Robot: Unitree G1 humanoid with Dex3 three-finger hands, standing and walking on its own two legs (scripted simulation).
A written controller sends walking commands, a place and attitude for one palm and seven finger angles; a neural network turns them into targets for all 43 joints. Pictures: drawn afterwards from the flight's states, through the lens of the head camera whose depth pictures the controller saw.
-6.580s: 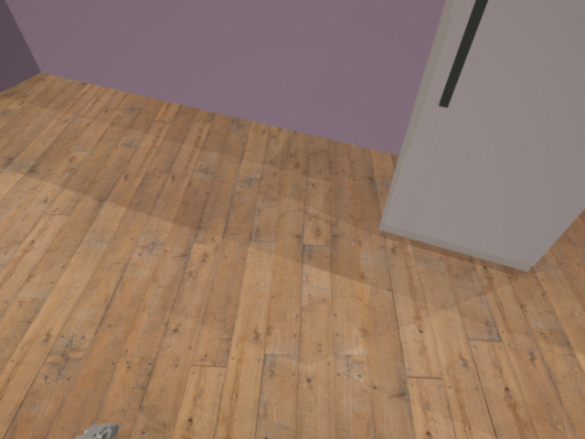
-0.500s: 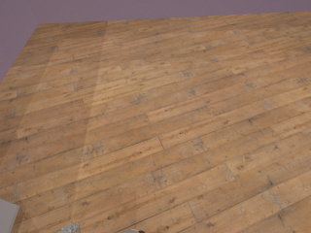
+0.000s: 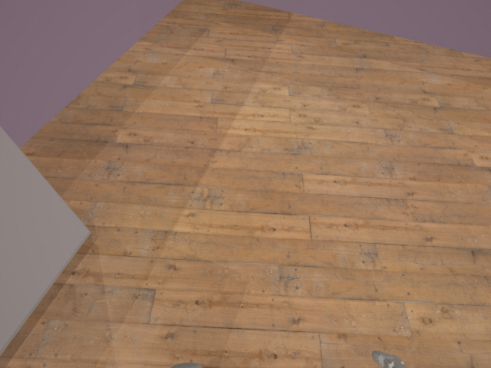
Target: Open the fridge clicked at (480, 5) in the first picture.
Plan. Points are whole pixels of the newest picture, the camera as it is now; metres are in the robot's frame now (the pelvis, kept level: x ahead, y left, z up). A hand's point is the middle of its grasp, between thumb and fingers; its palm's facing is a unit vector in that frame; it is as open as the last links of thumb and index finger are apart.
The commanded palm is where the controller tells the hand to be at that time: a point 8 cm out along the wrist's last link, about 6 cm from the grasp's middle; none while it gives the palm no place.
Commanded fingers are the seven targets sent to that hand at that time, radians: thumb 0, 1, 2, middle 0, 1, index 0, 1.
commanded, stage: turn to face it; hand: left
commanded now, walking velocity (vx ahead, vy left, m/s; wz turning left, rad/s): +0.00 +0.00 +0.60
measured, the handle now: out of the picture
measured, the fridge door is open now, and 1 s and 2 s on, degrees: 0 0 0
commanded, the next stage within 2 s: take the last steps up to it in 1.94 s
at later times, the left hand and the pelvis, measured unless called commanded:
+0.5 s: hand out of the picture +0.11 +0.19 -0.12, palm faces +0.25 -0.92 -0.30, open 7.4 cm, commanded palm none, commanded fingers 0.00 0.90 0.90 -0.20 -0.30 -0.20 -0.30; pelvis +0.02 -0.04 +0.01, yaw +17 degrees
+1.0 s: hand out of the picture -0.08 +0.22 -0.17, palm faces +0.58 -0.77 -0.26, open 7.4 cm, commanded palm none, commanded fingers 0.00 0.90 0.90 -0.20 -0.30 -0.20 -0.30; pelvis +0.01 +0.01 +0.01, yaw +34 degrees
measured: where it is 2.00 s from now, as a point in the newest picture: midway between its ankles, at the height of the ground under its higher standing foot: outside the picture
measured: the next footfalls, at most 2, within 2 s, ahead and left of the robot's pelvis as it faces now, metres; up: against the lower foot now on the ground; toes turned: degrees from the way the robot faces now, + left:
right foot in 0.42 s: +0.08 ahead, -0.13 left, +0.00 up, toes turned +10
left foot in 0.86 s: +0.00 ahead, +0.11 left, +0.00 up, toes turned +37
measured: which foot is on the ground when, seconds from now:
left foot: down 0.00-0.42, up 0.44-0.84, down 0.86-1.00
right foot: up 0.00-0.40, down 0.42-0.86, up 0.88-1.00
